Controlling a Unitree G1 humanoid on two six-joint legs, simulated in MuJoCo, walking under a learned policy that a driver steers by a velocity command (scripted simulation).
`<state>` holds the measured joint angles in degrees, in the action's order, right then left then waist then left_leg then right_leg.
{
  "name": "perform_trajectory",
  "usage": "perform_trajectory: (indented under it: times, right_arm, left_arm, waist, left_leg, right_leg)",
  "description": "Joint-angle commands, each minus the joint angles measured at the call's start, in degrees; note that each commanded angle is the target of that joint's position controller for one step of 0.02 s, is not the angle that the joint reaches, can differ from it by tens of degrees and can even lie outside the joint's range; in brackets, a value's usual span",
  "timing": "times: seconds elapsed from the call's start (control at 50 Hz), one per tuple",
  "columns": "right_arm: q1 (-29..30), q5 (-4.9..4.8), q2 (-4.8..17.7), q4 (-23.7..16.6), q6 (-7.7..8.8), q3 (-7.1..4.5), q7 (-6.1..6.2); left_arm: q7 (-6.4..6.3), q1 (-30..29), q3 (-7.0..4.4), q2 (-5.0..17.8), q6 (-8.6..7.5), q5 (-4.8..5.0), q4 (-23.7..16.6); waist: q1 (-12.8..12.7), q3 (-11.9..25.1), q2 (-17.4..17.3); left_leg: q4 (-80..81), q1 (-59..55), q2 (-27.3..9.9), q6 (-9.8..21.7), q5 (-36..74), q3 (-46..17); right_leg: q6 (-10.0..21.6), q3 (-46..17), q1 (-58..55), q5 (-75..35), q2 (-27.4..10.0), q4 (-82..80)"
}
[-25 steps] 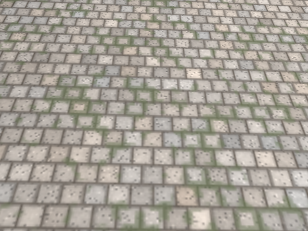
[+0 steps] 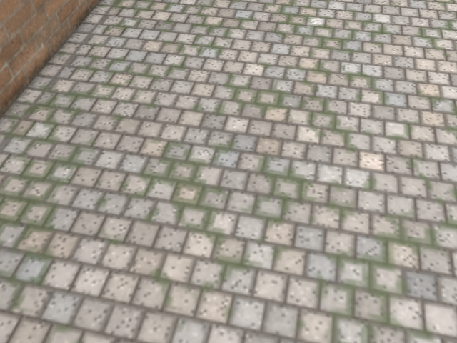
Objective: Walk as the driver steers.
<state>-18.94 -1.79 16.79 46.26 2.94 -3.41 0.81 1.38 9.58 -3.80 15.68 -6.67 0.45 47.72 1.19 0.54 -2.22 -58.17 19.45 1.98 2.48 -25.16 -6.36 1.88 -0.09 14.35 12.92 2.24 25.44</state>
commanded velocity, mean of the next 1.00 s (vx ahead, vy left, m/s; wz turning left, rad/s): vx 0.49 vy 0.00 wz -0.15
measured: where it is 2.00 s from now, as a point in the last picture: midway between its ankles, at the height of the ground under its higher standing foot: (274, 197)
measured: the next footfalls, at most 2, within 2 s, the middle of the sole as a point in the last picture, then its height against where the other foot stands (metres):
left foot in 0.34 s outside the picture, level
right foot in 0.90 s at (266, 302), level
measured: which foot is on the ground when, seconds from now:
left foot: up 0.00-0.32, down 0.34-0.92, up 0.94-1.00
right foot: down 0.00-0.36, up 0.38-0.88, down 0.90-1.00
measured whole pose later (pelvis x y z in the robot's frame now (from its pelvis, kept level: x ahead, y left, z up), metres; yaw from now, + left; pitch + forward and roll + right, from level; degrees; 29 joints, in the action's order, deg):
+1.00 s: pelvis +0.54 +0.01 -0.01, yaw -14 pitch +2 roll +0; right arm -15.9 -0.9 16.4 46.3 5.5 -2.4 0.1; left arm 2.4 8.9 -3.7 17.1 -3.4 1.1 41.1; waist 0.5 -3.4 0.2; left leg -68.2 17.0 -1.4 0.2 -25.2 -0.5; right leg 5.8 1.1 24.3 9.8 4.6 32.2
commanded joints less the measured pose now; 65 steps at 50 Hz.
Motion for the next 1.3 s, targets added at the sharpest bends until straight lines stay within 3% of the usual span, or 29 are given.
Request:
perform_trajectory:
  times: [0.02,0.16,0.26,0.3,0.32,0.34,0.36,0.38,0.4,0.42,0.44,0.46,0.5,0.56,0.68,0.78,0.84,0.88,0.9,0.92,0.94,0.96,0.98,1.0,1.02,1.08,1.18,1.24,1.3]
  right_arm:
    - [5.0,0.78,6.4,-5.8,1.91,-1.71,-0.57]
    - [14.3,1.32,1.1,-9.6,2.1,0.56,-1.67]
    - [18.5,0.55,3.4,-11.7,2.02,0.11,-2.57]
    - [15.0,0.7,5.2,-11.2,2.04,-0.78,-2.64]
    - [8.6,0.86,7.1,-9.2,1.91,-1.92,-2.38]
    - [-0.6,0.9,9.8,-6.9,1.7,-3.25,-1.88]
    - [-7.6,2.38,15.8,-6.1,1.27,-4.51,-1.42]
    - [-9.1,1.6,13.7,-5.5,1.17,-3.76,-1.83]
    - [-4.8,1.35,10.2,-6.0,1.4,-2.43,-2.11]
    - [-0.9,1.4,8.5,-6.7,1.5,-1.84,-2.17]
    - [2.7,1.83,7.3,-6.9,1.61,-1.45,-2.36]
    - [5.1,2.24,5.7,-7.3,1.97,-0.98,-2.5]
    - [6.9,2.25,5.2,-6.8,2.76,-1.04,-2.5]
    - [5.6,2.63,6.1,-4.8,3.86,-1.5,-2.04]
    - [3.4,2.46,7.4,-2.3,3.73,-1.69,-0.77]
    - [-1.3,1.62,8.4,0.6,1.74,-2.18,-0.28]
    - [-0.2,1.37,10.2,0.2,0.07,-2.68,0.49]
    - [0.9,1.43,11.2,-0.5,-1.02,-2.82,1.32]
    - [1.3,1.56,10.9,-1.5,-0.86,-2.46,1.75]
    - [-4.6,3.27,2.9,-4.2,0.84,0.1,0.55]
    - [-1.6,2.2,4.2,-4.6,3.46,0.46,-0.44]
    - [5.1,-0.24,7.9,-6.5,4.97,-0.62,-1.25]
    - [7.3,-0.4,7.5,-7.5,5.74,-0.31,-1.27]
    - [7.9,0.96,7.3,-7.1,5.8,-0.55,-0.85]
    - [7.0,1.85,7.9,-7.0,5.22,-1.05,-0.61]
    - [5.0,2.62,6.0,-7.3,3.23,-0.94,-0.55]
    - [15.5,2.53,2.9,-10.3,3.12,0.38,-0.68]
    - [19.0,1.43,3.9,-11.2,3.78,0.2,-1.6]
    - [18.4,1.45,6.0,-11.3,4.49,-0.59,-2.37]
  left_arm:
    - [-0.29,3.6,-1.03,6.1,0.15,-0.41,-1.4]
    - [-1.09,6.4,-1.61,10.1,0.82,0.55,0.1]
    - [-1.18,10.4,-1.76,11.2,1.73,1.52,2.1]
    - [-1.35,9.9,-1.91,12.1,2.42,1.44,2.3]
    - [-1.43,9.8,-1.6,11.4,2.72,1.26,2.3]
    - [-1.54,10.2,-0.72,9.5,2.84,0.48,1.8]
    - [-1.39,15.1,1.13,3.7,2.18,-0.39,-0.1]
    - [-1.23,15.7,1.48,3.7,0.99,0.22,0.4]
    - [-0.79,11.9,0.0,9.1,0.32,1.83,-0.6]
    - [-0.63,7.7,0.0,9.5,0.0,2.19,-1.7]
    - [-0.79,6.0,-0.01,8.8,0.07,1.36,-1.9]
    - [-0.92,6.3,-0.35,8.5,0.62,0.65,-1.5]
    - [-0.79,8.8,0.03,6.1,2.16,0.79,-0.3]
    - [-1.15,5.4,0.04,5.3,3.54,0.83,-1.3]
    - [0.15,-3.7,0.49,3.8,2.7,0.46,-4.3]
    - [2.01,-11.0,1.22,2.9,2.49,0.59,-8.8]
    - [2.99,-9.6,0.41,4.7,2.63,0.73,-10.6]
    - [2.59,1.7,-1.9,8.7,3.02,0.88,-8.8]
    - [1.62,11.5,-3.82,12.5,3.37,0.94,-6.8]
    - [0.69,14.9,-5.3,18.9,3.66,1.11,-6.5]
    - [0.6,15.8,-4.19,15.9,3.26,1.01,-7.6]
    - [0.51,14.3,-3.23,12.7,2.97,0.44,-7.4]
    - [0.41,10.9,-2.83,11.2,2.74,0.56,-7.8]
    - [0.35,6.9,-2.29,9.4,2.78,0.65,-8.7]
    - [0.14,4.3,-1.73,7.9,2.77,0.09,-9.7]
    - [-0.53,2.9,-1.97,8.6,2.68,0.02,-10.6]
    - [-1.99,6.5,-2.68,10.7,3.36,0.75,-9.5]
    - [-2.17,9.7,-2.52,10.3,3.79,0.97,-8.2]
    - [-2.24,11.1,-2.23,9.4,3.88,0.7,-7.1]
  waist:
    - [-2.7,-4.0,7.9]
    - [-4.5,-3.9,7.4]
    - [-4.5,-4.6,7.5]
    - [-1.4,-2.5,7.5]
    - [2.0,1.5,6.6]
    - [6.1,7.6,5.0]
    - [5.6,17.0,-8.1]
    - [5.4,21.5,-14.9]
    - [4.9,12.7,-9.8]
    - [3.8,6.6,-6.3]
    - [2.0,2.6,-2.9]
    - [0.1,1.0,-3.2]
    - [-2.0,0.7,-3.7]
    - [-1.9,-2.0,-1.5]
    - [1.2,-4.7,0.0]
    - [3.9,-6.7,1.0]
    - [1.5,-3.3,-1.8]
    - [-5.1,4.0,-3.2]
    - [-10.0,9.3,-0.4]
    - [-5.7,16.0,13.9]
    - [-7.4,23.2,10.9]
    - [-9.1,15.9,7.6]
    - [-7.0,9.5,4.1]
    - [-4.4,4.9,1.2]
    - [-2.2,2.9,2.4]
    - [0.2,1.5,4.3]
    - [-3.6,-0.5,6.1]
    - [-5.6,-0.1,7.4]
    - [-4.8,-0.4,8.5]
  left_leg:
    - [-5.3,25.0,-7.5,0.1,6.0,-0.1]
    - [18.6,14.6,-6.8,-3.2,20.9,6.0]
    - [26.3,10.2,-5.2,-1.2,23.6,5.7]
    - [28.3,3.9,-3.6,0.7,21.1,7.1]
    - [29.3,-5.3,-2.1,2.2,20.5,8.4]
    - [28.4,-18.9,-4.4,4.1,20.0,6.3]
    - [30.2,-39.7,-19.7,11.5,11.2,-17.0]
    - [40.7,-41.6,-24.7,15.3,2.9,-36.7]
    - [42.0,-35.4,-23.1,13.0,-1.3,-31.3]
    - [42.7,-27.8,-20.8,11.4,2.0,-23.4]
    - [44.3,-20.4,-18.4,10.7,7.4,-17.6]
    - [45.9,-15.5,-16.3,10.0,12.5,-13.5]
    - [49.2,-10.8,-15.2,10.3,17.4,-8.1]
    - [52.0,-10.0,-15.2,10.5,22.3,-1.7]
    - [53.8,-12.8,-13.7,7.4,26.5,9.5]
    - [49.5,-24.9,-17.0,6.6,34.0,12.7]
    - [40.3,-29.1,-17.7,4.8,58.5,15.0]
    - [23.7,-26.4,-16.0,2.8,71.7,17.1]
    - [8.9,-15.1,-14.0,0.6,61.6,17.4]
    - [-13.2,12.1,-4.2,-3.5,13.7,15.6]
    - [-22.3,22.1,1.6,-3.4,-8.8,2.8]
    - [-22.7,27.4,-2.2,-2.1,-4.4,-0.3]
    - [-17.9,27.0,-4.8,-1.3,0.7,0.6]
    - [-12.4,24.0,-6.7,-1.8,3.4,1.3]
    - [-9.1,19.7,-8.1,-2.4,5.4,1.3]
    - [-2.7,14.8,-8.4,-5.2,8.2,2.7]
    - [19.5,10.3,-4.7,-7.2,26.6,4.3]
    - [26.1,7.9,-3.3,-6.7,31.3,3.6]
    - [29.0,7.5,-3.9,-4.0,27.1,2.4]
  right_leg:
    - [10.3,-22.7,-14.8,7.5,-17.5,-15.6]
    - [9.5,-7.4,-6.5,-10.7,-12.7,-18.5]
    - [7.8,-7.2,-10.6,-13.5,-16.4,-16.4]
    - [6.3,-5.9,-12.7,-23.6,-16.6,-10.8]
    - [5.0,-3.5,-11.7,-31.7,-14.3,-2.3]
    - [3.1,-1.0,-5.6,-29.9,-11.4,10.4]
    - [-0.9,2.5,14.4,-9.4,-4.1,33.7]
    - [-1.1,-4.2,22.9,19.6,0.0,44.3]
    - [-0.1,-6.1,28.7,17.6,-3.8,49.0]
    - [0.8,-4.4,29.3,12.7,-6.5,47.8]
    - [0.7,-3.5,27.5,8.3,-8.5,44.4]
    - [0.5,-4.0,24.3,5.1,-10.3,41.2]
    - [-0.4,-3.8,20.1,1.8,-11.1,39.5]
    - [-1.7,-5.5,24.0,-4.8,-10.9,34.5]
    - [-1.8,-3.2,23.5,-21.2,-7.7,16.1]
    - [0.4,-0.1,28.1,-16.1,-6.6,8.9]
    - [3.0,4.6,22.7,-6.9,-2.9,8.3]
    - [6.0,6.8,6.8,-4.7,1.7,7.1]
    - [8.9,0.6,-10.6,-7.1,-0.6,4.7]
    - [19.4,-28.6,-34.6,-2.2,-16.3,4.5]
    - [23.8,-48.7,-41.3,2.7,-22.0,-5.3]
    - [20.0,-39.9,-36.9,1.1,-20.0,-7.3]
    - [17.8,-32.1,-28.0,-2.7,-17.6,-7.7]
    - [16.2,-26.4,-19.0,-8.1,-15.1,-8.6]
    - [15.6,-22.9,-12.4,-12.9,-13.3,-10.0]
    - [16.1,-18.2,-3.0,-19.4,-10.9,-12.7]
    - [11.7,-12.4,2.8,-14.3,-5.9,-11.7]
    - [10.6,-15.3,-0.4,-8.7,-7.9,-9.8]
    - [9.4,-19.5,-6.5,-7.7,-11.4,-5.4]
Velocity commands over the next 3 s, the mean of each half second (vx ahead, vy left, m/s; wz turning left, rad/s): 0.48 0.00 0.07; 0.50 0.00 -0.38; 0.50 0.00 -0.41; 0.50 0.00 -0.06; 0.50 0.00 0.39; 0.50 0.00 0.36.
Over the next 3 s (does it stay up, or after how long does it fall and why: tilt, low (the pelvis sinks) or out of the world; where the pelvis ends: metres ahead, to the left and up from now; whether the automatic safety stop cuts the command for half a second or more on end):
stays up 1.60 -0.35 -0.01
